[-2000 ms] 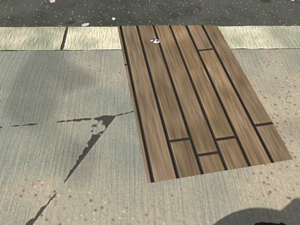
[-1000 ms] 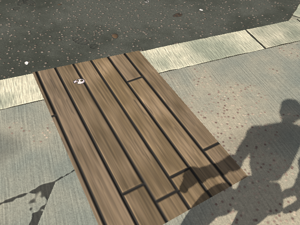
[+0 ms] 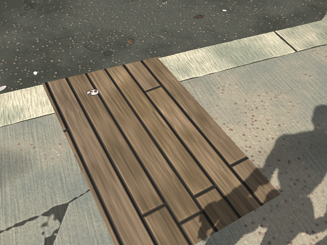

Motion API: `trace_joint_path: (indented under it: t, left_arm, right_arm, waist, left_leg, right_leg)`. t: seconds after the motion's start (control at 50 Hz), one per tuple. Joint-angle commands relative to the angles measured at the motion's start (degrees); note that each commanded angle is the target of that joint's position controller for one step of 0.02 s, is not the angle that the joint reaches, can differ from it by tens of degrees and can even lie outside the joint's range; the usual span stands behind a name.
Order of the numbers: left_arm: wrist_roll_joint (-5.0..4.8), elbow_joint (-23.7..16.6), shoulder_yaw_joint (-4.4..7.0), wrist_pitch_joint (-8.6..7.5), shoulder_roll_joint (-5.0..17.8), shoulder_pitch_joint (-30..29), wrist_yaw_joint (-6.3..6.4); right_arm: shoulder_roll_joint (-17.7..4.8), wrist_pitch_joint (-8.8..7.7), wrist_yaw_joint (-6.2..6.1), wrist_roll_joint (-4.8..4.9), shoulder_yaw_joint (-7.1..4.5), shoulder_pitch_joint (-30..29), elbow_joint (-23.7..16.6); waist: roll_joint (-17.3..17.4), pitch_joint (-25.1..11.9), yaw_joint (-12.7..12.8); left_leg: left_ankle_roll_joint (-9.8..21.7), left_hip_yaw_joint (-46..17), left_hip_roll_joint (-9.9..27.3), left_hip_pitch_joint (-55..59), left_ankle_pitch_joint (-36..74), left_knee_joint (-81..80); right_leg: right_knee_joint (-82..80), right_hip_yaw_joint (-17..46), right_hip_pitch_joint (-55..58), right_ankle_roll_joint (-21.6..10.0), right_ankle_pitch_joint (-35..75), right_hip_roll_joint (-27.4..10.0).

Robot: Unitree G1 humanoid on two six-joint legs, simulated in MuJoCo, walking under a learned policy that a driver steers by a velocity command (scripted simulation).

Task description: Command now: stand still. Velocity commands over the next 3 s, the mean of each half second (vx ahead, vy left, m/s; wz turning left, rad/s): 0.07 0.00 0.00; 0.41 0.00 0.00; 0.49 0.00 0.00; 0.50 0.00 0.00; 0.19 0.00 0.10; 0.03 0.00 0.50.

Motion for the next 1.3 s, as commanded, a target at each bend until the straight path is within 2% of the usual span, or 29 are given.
trace_joint_path:
  t: [0.02,0.3,0.34,0.38,0.4,0.42,0.46,0.52,0.56,0.58,0.6,0.62,0.64,0.66,0.68,0.72,0.76,0.84,0.94,1.0,1.04,1.06,1.08,1.1,1.12,1.14,1.16,1.2,1.3]
  left_arm:
    - [-0.01,-1.2,0.71,-0.36,5.7,1.0,0.20]
    - [-0.07,-0.6,0.28,-0.37,5.0,3.0,0.38]
    - [-0.35,0.1,0.26,-0.26,4.6,4.3,0.45]
    - [-0.61,-1.0,0.56,-0.90,5.0,3.0,0.39]
    - [-0.64,-2.2,0.37,-1.81,4.0,1.1,0.05]
    - [-0.85,-3.1,0.11,-2.85,2.8,0.1,-0.49]
    - [-1.40,-4.5,0.30,-4.46,3.1,-1.6,-1.46]
    - [-2.17,-4.0,0.70,-6.09,3.3,1.9,-2.21]
    - [-1.59,0.7,1.99,-5.90,4.3,12.6,-2.24]
    - [-1.33,2.0,3.10,-5.88,7.4,20.3,-2.02]
    - [-1.51,2.2,4.44,-6.16,14.5,27.4,-2.18]
    - [-0.36,1.9,2.99,-7.12,11.3,25.4,-2.45]
    - [-0.44,0.1,2.02,-7.83,8.3,19.8,-2.49]
    - [-0.42,-1.4,1.26,-8.08,6.5,15.9,-2.85]
    - [-0.29,-2.4,0.79,-7.95,6.0,13.3,-3.24]
    - [0.05,-2.6,-0.10,-7.21,4.0,14.1,-3.18]
    - [0.17,-2.2,-0.10,-6.68,5.2,16.8,-2.40]
    - [0.31,-3.6,0.21,-6.13,7.8,17.3,-1.11]
    - [-0.90,-2.9,0.99,-5.94,8.6,20.8,-0.85]
    - [-0.57,-3.6,1.85,-5.21,10.3,19.0,-0.83]
    - [0.07,-4.6,1.78,-4.32,10.2,17.0,-0.95]
    - [1.03,-6.2,0.78,-4.41,7.7,17.7,-1.18]
    - [-0.05,-5.8,-1.54,-5.88,-1.8,25.9,-2.13]
    - [-1.82,-6.3,-0.05,-7.64,4.7,20.0,-2.42]
    - [-3.07,-8.7,0.84,-8.51,7.8,13.6,-2.43]
    - [-2.69,-9.5,0.97,-8.81,8.3,10.5,-1.84]
    - [-1.76,-9.6,1.59,-8.42,8.0,9.6,-1.34]
    - [-1.38,-9.3,1.75,-6.71,5.6,12.5,-1.14]
    - [-0.34,-13.2,2.26,-5.34,6.1,3.4,-0.89]
  right_arm:
    - [-5.4,-0.34,-0.17,0.02,-0.80,3.5,-1.0]
    - [-4.4,-0.41,-0.19,0.12,-0.63,6.0,-1.0]
    - [-5.0,-0.14,-0.41,0.53,-0.98,7.8,-0.3]
    - [-7.7,-0.15,-0.71,1.20,-1.93,8.0,-1.4]
    - [-9.2,-0.62,-0.66,1.55,-2.50,10.0,-1.4]
    - [-11.2,-1.19,-0.57,1.81,-3.31,10.5,-1.5]
    - [-10.7,-2.31,-0.32,1.31,-3.53,9.5,-2.3]
    - [-10.0,-2.72,0.40,2.34,-3.56,4.9,-4.3]
    - [-10.0,-2.51,0.72,2.41,-3.50,3.8,-5.2]
    - [-7.8,-2.96,0.96,1.99,-2.78,1.5,-6.4]
    - [-3.5,-4.10,0.77,1.64,-1.81,1.7,-8.7]
    - [-4.3,-4.98,0.84,2.70,-2.05,0.4,-9.5]
    - [-5.4,-5.66,1.37,3.65,-2.23,-0.8,-10.1]
    - [-6.1,-6.09,1.74,3.38,-2.42,-1.2,-9.8]
    - [-6.9,-6.37,1.78,2.61,-2.97,-1.8,-9.7]
    - [-7.5,-5.86,2.35,1.94,-3.74,-2.0,-9.6]
    - [-5.5,-5.00,2.78,1.67,-3.43,-3.8,-10.3]
    - [-3.4,-4.77,3.07,1.59,-2.13,-15.8,-15.0]
    - [-4.9,-5.03,4.43,2.19,-1.84,-23.0,-18.2]
    - [-8.0,-5.47,4.94,2.05,-3.16,-18.6,-18.0]
    - [-12.4,-5.12,4.31,2.28,-5.67,-1.7,-13.1]
    - [-17.0,-4.72,3.59,1.46,-6.79,8.3,-11.1]
    - [-18.5,-4.74,4.26,0.56,-6.68,10.6,-9.8]
    - [-13.1,-4.96,4.32,0.92,-5.27,7.9,-10.0]
    - [-10.9,-5.31,4.16,1.17,-4.59,2.3,-10.7]
    - [-9.5,-5.73,4.27,0.93,-4.01,-3.1,-11.9]
    - [-8.2,-6.10,4.55,0.22,-3.68,-5.6,-12.0]
    - [-6.2,-6.35,4.84,-0.28,-3.09,-6.1,-10.9]
    - [-9.9,-6.15,2.84,0.06,-3.73,-0.6,-8.7]
  waist:
    - [0.2,0.1,0.1]
    - [0.3,0.6,0.1]
    - [1.5,0.2,-0.1]
    - [4.4,4.6,-1.0]
    - [7.2,6.2,-2.1]
    - [10.5,7.4,-2.3]
    - [9.5,9.6,-2.0]
    - [7.3,7.3,1.5]
    - [5.1,2.9,5.1]
    - [-3.3,0.5,8.3]
    - [-18.7,-3.5,9.1]
    - [-13.8,-2.7,7.3]
    - [-8.3,1.9,4.8]
    - [-5.1,3.1,3.4]
    - [-3.2,3.8,2.2]
    - [-4.2,3.2,1.3]
    - [-4.0,3.0,1.4]
    - [-3.5,5.4,3.3]
    - [-4.3,7.2,3.7]
    - [-6.4,1.9,-0.5]
    - [-7.3,-8.6,-9.1]
    - [0.6,-16.8,-11.1]
    - [16.8,-26.8,-5.4]
    - [11.3,-21.6,-7.2]
    - [8.6,-12.1,-5.8]
    - [1.7,-8.2,-3.7]
    - [0.3,-5.7,-1.6]
    - [2.8,-4.7,1.4]
    - [2.1,0.5,0.7]
  left_leg:
    - [1.0,-1.6,1.7,-5.9,5.5,-6.3]
    - [1.1,-1.6,1.6,-6.1,5.9,-6.5]
    - [2.4,-1.9,1.1,-6.3,-9.2,-7.5]
    - [6.1,-8.2,5.0,-8.2,-26.6,-10.9]
    - [8.8,-14.9,9.7,-6.9,-31.4,-14.4]
    - [11.9,-22.6,15.7,-5.8,-33.1,-18.1]
    - [14.3,-27.8,20.2,-4.7,-27.5,-19.8]
    - [9.6,-16.6,14.5,-5.7,-15.5,-15.3]
    - [7.2,-9.1,8.7,-13.9,-6.4,-6.6]
    - [4.2,-2.8,3.9,-20.2,1.3,9.8]
    - [1.1,2.4,-2.9,-32.7,-8.2,29.6]
    - [2.2,-5.1,-1.2,-37.9,-13.5,41.9]
    - [3.9,-7.0,2.1,-42.8,-8.8,46.8]
    - [5.0,-6.3,4.6,-43.1,-2.8,46.3]
    - [5.3,-5.7,6.1,-42.0,1.9,43.0]
    - [4.5,-3.8,7.4,-37.1,6.4,37.4]
    - [2.7,-1.8,7.2,-36.6,8.8,33.5]
    - [0.8,0.8,5.3,-32.9,17.2,15.6]
    - [2.8,1.1,3.4,-29.5,19.9,4.8]
    - [5.6,2.5,0.4,-20.9,15.4,3.3]
    - [8.6,3.5,-1.9,1.9,14.4,3.8]
    - [12.2,-11.6,10.3,20.3,11.0,4.8]
    - [21.6,-42.5,23.1,35.4,-4.9,-6.3]
    - [18.4,-45.1,20.7,31.2,-8.4,-12.1]
    - [15.7,-35.3,19.3,22.3,-3.5,-12.7]
    - [14.5,-27.7,17.7,12.3,5.1,-14.0]
    - [13.8,-22.0,15.8,4.7,10.9,-15.2]
    - [13.6,-16.1,13.0,-1.7,12.4,-18.3]
    - [14.5,-10.7,12.4,-3.3,14.4,-22.8]
  right_leg:
    - [-3.6,1.1,4.0,-1.9,7.5,-1.3]
    - [-3.5,1.0,3.6,-1.7,7.5,-1.3]
    - [-1.5,-1.6,2.5,-2.0,-7.2,1.1]
    - [3.6,-3.3,-5.5,-2.9,-20.3,2.6]
    - [8.4,-4.3,-9.8,-3.0,-18.1,2.7]
    - [14.7,-4.9,-13.0,-3.2,-13.0,1.7]
    - [21.2,-1.8,-18.4,-4.7,-14.3,-2.1]
    - [5.6,-4.2,-7.9,-5.9,-11.6,-1.7]
    - [0.1,-6.8,11.1,-4.2,-1.1,2.4]
    - [-5.8,5.5,19.0,-6.7,-5.8,-5.3]
    - [-16.0,31.9,27.4,-14.9,-11.0,-19.1]
    - [-18.8,41.9,24.6,-18.4,-16.9,-23.6]
    - [-18.1,36.3,22.2,-16.9,-17.3,-22.6]
    - [-18.4,28.4,19.9,-14.6,-14.0,-19.5]
    - [-19.1,22.5,17.7,-12.7,-7.7,-17.3]
    - [-19.7,12.9,15.1,-10.3,5.0,-13.1]
    - [-20.3,8.5,14.4,-10.7,13.1,-12.0]
    - [-22.9,3.7,9.5,-10.7,15.2,-10.4]
    - [-22.6,1.8,15.0,-10.3,17.0,-13.3]
    - [-13.8,0.3,21.0,-8.5,38.7,-14.6]
    - [6.8,-2.6,15.6,-6.0,49.8,-11.2]
    - [26.3,-4.1,0.8,-4.4,28.9,-7.2]
    - [45.5,1.5,-18.1,-1.8,-17.4,4.2]
    - [52.0,8.0,-24.2,-3.4,-18.5,1.7]
    - [52.7,5.7,-27.8,-4.3,-13.7,-1.1]
    - [49.8,4.6,-24.8,-4.5,-7.9,-4.4]
    - [46.7,4.0,-21.6,-4.4,-4.8,-6.4]
    - [42.6,4.3,-16.5,-4.6,-2.9,-8.5]
    - [28.9,2.7,-25.2,-1.7,6.2,-10.1]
